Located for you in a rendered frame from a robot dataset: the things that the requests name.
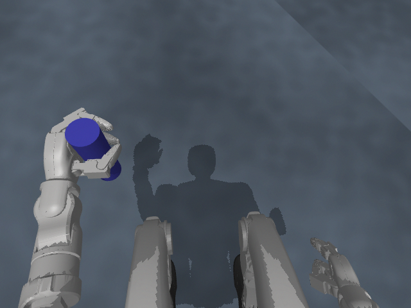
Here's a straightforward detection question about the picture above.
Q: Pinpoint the can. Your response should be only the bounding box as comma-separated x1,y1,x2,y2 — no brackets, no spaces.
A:
65,118,121,181

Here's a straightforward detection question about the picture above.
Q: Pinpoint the right robot hand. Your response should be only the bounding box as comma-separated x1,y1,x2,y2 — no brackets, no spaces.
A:
309,237,361,298

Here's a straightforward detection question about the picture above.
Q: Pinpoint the left robot arm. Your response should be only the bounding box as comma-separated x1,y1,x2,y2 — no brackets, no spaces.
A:
18,178,83,308

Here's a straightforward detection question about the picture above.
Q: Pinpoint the left robot hand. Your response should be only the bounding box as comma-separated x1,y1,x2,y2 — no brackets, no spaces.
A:
44,108,122,183

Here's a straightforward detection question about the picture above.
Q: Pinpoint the right robot arm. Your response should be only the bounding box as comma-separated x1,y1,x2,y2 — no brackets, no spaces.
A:
337,285,380,308

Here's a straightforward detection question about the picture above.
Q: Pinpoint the right robot foot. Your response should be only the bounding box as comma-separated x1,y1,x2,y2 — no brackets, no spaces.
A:
233,254,258,308

